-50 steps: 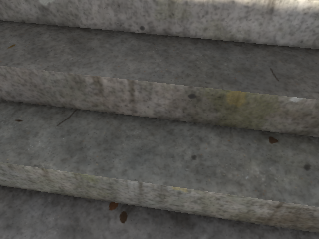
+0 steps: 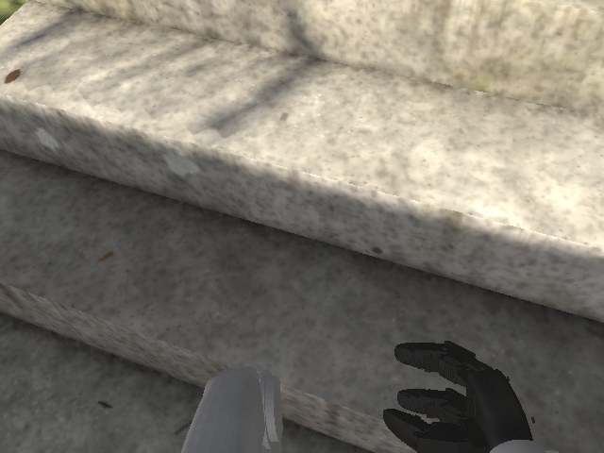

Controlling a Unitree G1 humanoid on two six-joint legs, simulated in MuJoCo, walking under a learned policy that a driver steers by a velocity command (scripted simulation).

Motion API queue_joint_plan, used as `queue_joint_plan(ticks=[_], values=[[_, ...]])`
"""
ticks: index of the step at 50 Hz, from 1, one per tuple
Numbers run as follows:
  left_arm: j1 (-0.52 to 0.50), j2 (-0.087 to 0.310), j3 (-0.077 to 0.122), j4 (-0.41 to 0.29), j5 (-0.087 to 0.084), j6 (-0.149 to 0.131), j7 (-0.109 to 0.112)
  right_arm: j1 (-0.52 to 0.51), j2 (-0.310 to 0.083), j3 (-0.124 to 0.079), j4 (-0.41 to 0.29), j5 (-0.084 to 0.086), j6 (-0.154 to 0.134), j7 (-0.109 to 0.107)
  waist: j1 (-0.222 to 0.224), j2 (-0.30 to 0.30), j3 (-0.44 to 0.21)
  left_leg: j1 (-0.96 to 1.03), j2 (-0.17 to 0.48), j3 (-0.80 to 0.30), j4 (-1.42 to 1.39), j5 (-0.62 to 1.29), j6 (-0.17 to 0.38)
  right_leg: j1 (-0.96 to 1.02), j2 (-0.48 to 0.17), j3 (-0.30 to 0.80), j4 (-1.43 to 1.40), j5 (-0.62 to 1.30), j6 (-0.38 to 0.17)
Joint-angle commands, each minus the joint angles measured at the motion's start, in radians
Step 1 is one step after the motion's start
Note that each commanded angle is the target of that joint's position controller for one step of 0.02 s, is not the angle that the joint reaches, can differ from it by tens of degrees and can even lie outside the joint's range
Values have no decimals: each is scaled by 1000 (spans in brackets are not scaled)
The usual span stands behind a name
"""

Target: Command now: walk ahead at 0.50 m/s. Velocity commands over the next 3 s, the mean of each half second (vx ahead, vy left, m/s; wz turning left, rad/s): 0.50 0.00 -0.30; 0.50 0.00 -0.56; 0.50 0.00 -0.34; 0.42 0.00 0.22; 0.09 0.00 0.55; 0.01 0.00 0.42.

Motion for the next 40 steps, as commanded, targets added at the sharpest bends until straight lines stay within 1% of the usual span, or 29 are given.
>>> queue_joint_plan(ticks=[1, 2, 3, 4, 5, 6, 7, 8, 9, 10, 11, 12, 15, 16, 20, 22, 24, 26, 27, 28, 29, 30, 31, 32, 33, 34, 36, 38, 40], values=[[49, 100, 13, -46, -24, 19, 27, -193, 6, 15, -142, 34, -6, 28, -16, -51, -41, 461, -36, 139, -515, -34, 19, -133, -152, 43, -253, 746, -179], [29, 153, 16, -80, -25, 3, 15, -48, -6, -2, -81, 46, -8, 20, -77, -114, -173, 770, -120, 161, -537, 10, 27, -167, -207, 15, -102, 1418, -198], [41, 239, 38, -100, -21, -17, 0, 150, -63, -37, -19, 53, -3, 9, -158, -156, -311, 927, -170, 141, -591, 28, 38, -68, -241, 35, 97, 1741, -182], [-10, 326, 68, -117, -46, -40, -22, 307, -131, -64, 16, 35, 3, -3, -254, -201, -409, 1051, -183, 71, -770, 6, 46, 6, -262, 49, 315, 1828, -156], [-27, 317, 80, -146, -58, -70, -49, 427, -203, -99, 71, 14, -6, -15, -282, -171, -494, 1281, -70, -176, -856, -55, 90, -194, -200, 87, 588, 1574, -115], [-43, 246, 72, -207, -73, -82, -79, 511, -304, -138, 99, -13, -2, -32, -304, 59, -542, 1423, 208, -727, -1164, -143, 227, -494, -8, 101, 1047, 939, -69], [-139, 232, 98, -231, -15, -81, -90, 428, -357, -164, 94, 2, 15, -36, -291, 146, -602, 1321, 271, -1079, -1553, -323, 215, -548, 110, 187, 1586, 273, -44], [-180, 112, 85, -305, 14, -55, -72, 262, -332, -166, 128, 12, 2, -23, -161, 40, -437, 1161, 314, -966, -1564, -407, 160, -715, 43, 264, 1809, 296, -36], [-256, 70, 69, -361, 34, -31, -54, 227, -263, -151, 195, 25, -13, -17, -114, -40, -266, 1029, 296, -835, -1504, -447, 121, -809, -1, 175, 1853, 349, -54], [-304, 18, 53, -416, 49, -15, -37, 250, -162, -127, 264, 10, -41, -16, -76, -46, -96, 887, 271, -652, -1455, -352, 86, -909, -12, 176, 1890, 304, -82], [-279, -30, 33, -420, 33, 4, -28, 266, -62, -97, 337, -8, -56, -11, -12, -46, -16, 805, 230, -505, -1441, -250, 44, -959, -6, 196, 1917, 272, -101], [-235, -63, 14, -411, 23, 18, -27, 294, -20, -86, 377, -16, -66, -10, 17, -42, 9, 795, 212, -396, -1457, -107, -3, -1000, 1, 217, 1963, 276, -118], [-274, -75, 0, -425, -10, 53, -18, 345, -48, -83, 420, -9, -113, 0, 27, -13, 75, 809, 185, -134, -1526, 141, -50, -1111, 25, 231, 1835, 269, -111], [-337, -66, 7, -421, -24, 61, -3, 395, -77, -83, 431, -15, -128, 7, -15, 4, 45, 878, 217, -135, -1571, 253, -18, -1183, 81, 157, 2063, 223, -118], [-543, -63, -13, -535, 5, 89, 25, 506, -185, -99, 489, 1, -164, 24, -13, 4, 64, 1082, 183, -34, -1665, 180, -46, -1437, 69, 138, 2176, 59, -152], [-643, -37, -21, -591, 0, 92, 15, 536, -176, -98, 485, 8, -150, 13, -17, -25, 78, 1091, 126, 53, -1707, 147, -90, -1390, 26, 92, 1880, 59, -145], [-709, -18, -18, -612, -3, 108, -2, 610, -182, -98, 494, 12, -146, -13, -60, 28, 47, 1154, 109, 66, -1755, 197, -52, -1350, 16, -6, 1744, 67, -123], [-770, -34, -35, -637, -5, 125, -29, 660, -249, -119, 492, 20, -136, -44, -97, 104, -19, 1304, 141, 113, -1905, 437, 14, -1218, -47, -118, 1503, -75, -135], [-705, -50, -41, -577, -14, 124, -35, 610, -221, -105, 462, 43, -128, -60, -72, 70, -59, 1311, 131, 212, -1836, 889, 10, -1034, -13, -201, 1385, -115, -158], [-664, -41, -46, -556, -35, 119, -35, 601, -255, -106, 429, 65, -125, -70, -48, 60, -104, 1281, 137, 226, -1744, 1400, 24, -811, 40, -252, 1181, -174, -158], [-554, -7, -31, -534, -42, 127, -18, 646, -325, -120, 418, 75, -126, -76, -12, 162, -203, 1348, 197, 194, -1580, 1920, 38, -660, 117, -292, 1145, -235, -160], [-359, 40, -16, -483, -5, 128, -9, 593, -361, -127, 384, 86, -126, -62, 47, 252, -326, 1457, 254, 171, -1340, 2138, 54, -558, 136, -216, 1078, -295, -196], [-268, 109, 12, -469, 14, 115, -14, 557, -396, -140, 332, 91, -119, -33, 74, 267, -414, 1456, 240, 154, -1092, 1986, 37, -416, 170, -98, 882, -328, -210], [-233, 215, 53, -460, 10, 115, -3, 485, -376, -143, 236, 61, -129, -8, 89, 143, -416, 1117, 156, 116, -781, 1549, -32, -237, 36, 302, 680, -453, -276], [-281, 311, 105, -460, -3, 137, 14, 327, -322, -149, 136, 19, -132, 29, 88, -127, -396, 736, -122, 2, -315, 368, -104, -180, -118, 958, 229, -739, -371], [-412, 328, 117, -489, 15, 141, 7, 273, -230, -138, 58, -15, -138, 51, 24, -50, -369, 570, -124, -225, 93, 354, -111, -219, -170, 1128, 56, -708, -330], [-377, 222, 94, -374, 17, 93, 0, 232, -131, -106, -30, -35, -132, 27, -62, 64, -103, 382, -86, -228, 240, 416, -82, -402, -152, 891, 121, -486, -237], [-333, 113, 65, -257, 24, 50, -15, 254, -38, -59, -55, -28, -113, 1, -135, 95, 5, 255, -79, -212, 375, 381, -47, -480, -95, 658, 207, -231, -224], [-286, 99, 56, -222, 12, 27, -33, 298, -23, -43, -46, -28, -78, -13, -164, 72, 43, 183, -50, -204, 335, 351, -47, -484, -47, 462, 234, 4, -175]])
Next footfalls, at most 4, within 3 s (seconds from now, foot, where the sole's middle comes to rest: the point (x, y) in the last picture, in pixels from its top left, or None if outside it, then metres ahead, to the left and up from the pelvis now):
0.08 left None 0.26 0.11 -0.60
0.62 right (418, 355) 0.49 -0.09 -0.41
1.12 left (403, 125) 0.83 -0.06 -0.23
1.62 right None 0.96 -0.50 -0.04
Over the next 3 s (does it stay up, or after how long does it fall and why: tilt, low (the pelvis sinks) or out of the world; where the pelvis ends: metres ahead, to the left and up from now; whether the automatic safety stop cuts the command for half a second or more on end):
stays up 1.22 -0.53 0.92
